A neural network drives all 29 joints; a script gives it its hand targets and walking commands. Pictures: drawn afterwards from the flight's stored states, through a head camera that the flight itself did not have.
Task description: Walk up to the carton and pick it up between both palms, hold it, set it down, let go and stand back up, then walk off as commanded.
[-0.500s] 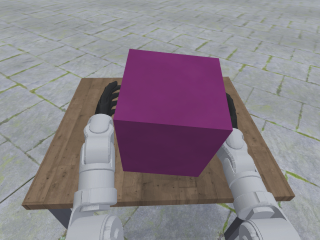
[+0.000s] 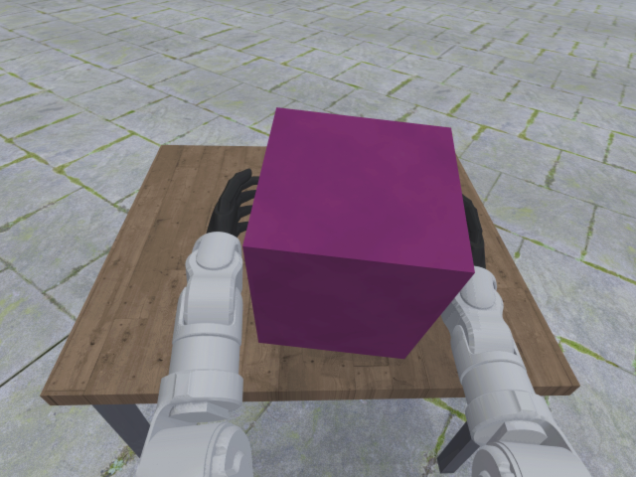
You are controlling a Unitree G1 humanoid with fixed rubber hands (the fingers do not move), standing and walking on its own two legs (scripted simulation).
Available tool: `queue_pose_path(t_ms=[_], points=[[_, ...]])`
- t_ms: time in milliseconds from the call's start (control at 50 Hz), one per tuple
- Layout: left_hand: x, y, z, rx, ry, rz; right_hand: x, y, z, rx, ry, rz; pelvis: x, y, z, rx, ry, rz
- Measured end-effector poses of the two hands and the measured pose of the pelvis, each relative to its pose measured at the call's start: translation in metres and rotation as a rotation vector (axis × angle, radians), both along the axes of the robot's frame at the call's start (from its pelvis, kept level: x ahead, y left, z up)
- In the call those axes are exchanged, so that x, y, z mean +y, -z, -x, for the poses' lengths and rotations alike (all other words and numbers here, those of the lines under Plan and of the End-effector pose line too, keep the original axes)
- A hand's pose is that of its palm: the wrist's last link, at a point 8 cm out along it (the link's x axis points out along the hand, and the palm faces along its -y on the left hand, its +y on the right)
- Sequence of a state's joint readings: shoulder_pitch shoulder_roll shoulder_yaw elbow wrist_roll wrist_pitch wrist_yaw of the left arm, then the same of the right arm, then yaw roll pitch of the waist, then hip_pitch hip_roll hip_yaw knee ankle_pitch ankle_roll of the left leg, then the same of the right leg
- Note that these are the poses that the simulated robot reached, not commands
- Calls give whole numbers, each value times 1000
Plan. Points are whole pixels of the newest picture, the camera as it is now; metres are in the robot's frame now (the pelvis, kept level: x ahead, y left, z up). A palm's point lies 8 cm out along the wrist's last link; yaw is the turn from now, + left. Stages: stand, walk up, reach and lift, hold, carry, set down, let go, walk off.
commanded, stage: set down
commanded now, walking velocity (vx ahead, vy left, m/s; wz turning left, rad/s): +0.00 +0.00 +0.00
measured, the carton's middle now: (346, 244) +0.39 -0.02 +0.12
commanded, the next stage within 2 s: none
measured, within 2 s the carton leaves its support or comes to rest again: neither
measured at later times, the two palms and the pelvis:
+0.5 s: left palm (229, 243) +0.40 +0.14 +0.10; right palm (450, 262) +0.38 -0.16 +0.09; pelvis +0.02 +0.00 +0.00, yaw +0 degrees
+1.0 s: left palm (247, 257) +0.42 +0.12 +0.05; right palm (452, 274) +0.39 -0.18 +0.05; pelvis +0.02 +0.00 +0.00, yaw +0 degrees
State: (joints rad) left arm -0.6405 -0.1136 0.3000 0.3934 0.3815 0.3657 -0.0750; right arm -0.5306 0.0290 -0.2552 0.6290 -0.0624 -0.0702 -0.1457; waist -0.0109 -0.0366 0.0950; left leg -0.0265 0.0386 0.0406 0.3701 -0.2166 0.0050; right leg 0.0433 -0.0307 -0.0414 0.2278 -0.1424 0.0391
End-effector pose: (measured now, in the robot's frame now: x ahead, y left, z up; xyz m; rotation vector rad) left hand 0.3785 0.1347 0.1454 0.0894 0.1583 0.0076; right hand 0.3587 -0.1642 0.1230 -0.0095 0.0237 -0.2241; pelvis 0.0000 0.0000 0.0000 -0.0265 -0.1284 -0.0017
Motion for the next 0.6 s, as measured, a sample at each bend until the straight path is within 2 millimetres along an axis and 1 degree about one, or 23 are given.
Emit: queue_pose_path(t_ms=[100, 180, 260, 420, 520, 600], points=[[-2, 16, -14, 29, 1, 2, -2, 12, -13, 27, 1, 3, -2, -1, -9, 28, 0, -3], [-3, 22, -24, 29, 3, -1, -3, 19, -22, 28, 4, 4, -2, -1, -17, 41, 0, -4], [-3, 26, -30, 24, 1, -6, -3, 22, -28, 23, 4, 0, -4, -1, -21, 53, 0, -5], [1, 39, -25, 43, -10, -20, 1, 31, -27, 42, -10, 0, -4, -1, -22, 56, -2, -5], [4, 43, -19, 45, -5, -21, 3, 35, -21, 45, -8, 5, -2, -1, -16, 59, -2, -2], [3, 52, -13, 65, -1, -14, 2, 40, -14, 63, -3, 15, -2, -1, -11, 57, -2, -2]])
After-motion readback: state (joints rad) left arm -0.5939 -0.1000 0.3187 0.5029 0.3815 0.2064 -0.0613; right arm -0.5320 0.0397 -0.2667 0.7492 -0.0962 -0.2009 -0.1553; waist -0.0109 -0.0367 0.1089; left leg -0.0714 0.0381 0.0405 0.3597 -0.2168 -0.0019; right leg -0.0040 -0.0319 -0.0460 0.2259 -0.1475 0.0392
